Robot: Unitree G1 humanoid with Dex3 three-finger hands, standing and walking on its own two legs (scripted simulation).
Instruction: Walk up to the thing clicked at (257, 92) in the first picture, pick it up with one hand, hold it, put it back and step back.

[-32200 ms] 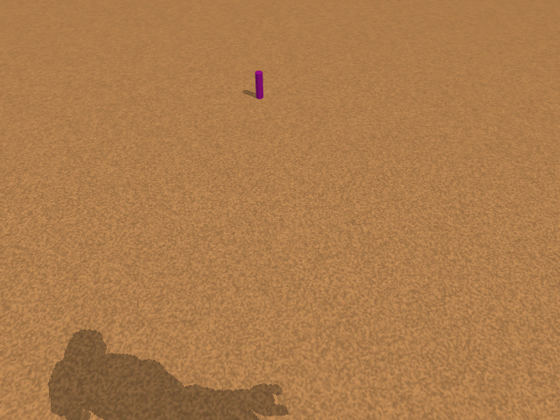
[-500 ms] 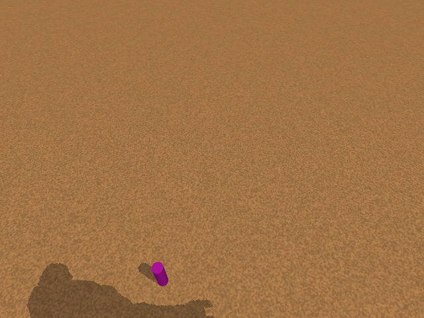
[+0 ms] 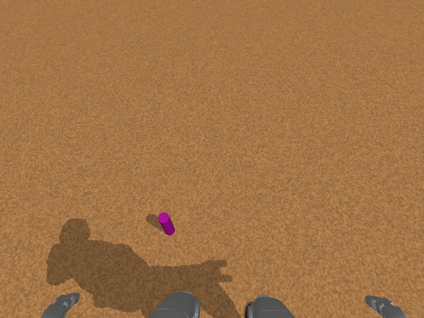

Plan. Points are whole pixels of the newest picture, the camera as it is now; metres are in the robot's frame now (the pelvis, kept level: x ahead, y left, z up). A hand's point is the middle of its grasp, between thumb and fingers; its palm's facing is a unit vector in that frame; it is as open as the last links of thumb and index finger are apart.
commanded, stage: step back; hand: left
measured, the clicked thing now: (166, 224) +0.50 +0.22 -0.67
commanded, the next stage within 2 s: none
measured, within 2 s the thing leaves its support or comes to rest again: neither
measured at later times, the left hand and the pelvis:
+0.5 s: hand out of the picture +0.00 +0.28 -0.15, palm faces -0.08 -0.91 -0.41, open 7.4 cm; pelvis -0.11 +0.01 -0.01, yaw -3 degrees
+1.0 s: hand out of the picture -0.12 +0.32 -0.15, palm faces -0.04 -0.93 -0.38, open 7.4 cm; pelvis -0.24 +0.05 +0.01, yaw -2 degrees
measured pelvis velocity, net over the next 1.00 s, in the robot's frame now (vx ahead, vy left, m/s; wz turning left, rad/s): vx -0.24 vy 0.05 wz -0.04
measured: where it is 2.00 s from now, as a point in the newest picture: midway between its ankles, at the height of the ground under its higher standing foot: outside the picture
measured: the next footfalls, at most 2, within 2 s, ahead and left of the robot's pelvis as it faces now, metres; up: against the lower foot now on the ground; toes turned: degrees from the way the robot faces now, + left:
left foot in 0.10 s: -0.01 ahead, +0.12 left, +0.00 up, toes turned +0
right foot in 0.46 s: -0.07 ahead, -0.11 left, +0.00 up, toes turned +0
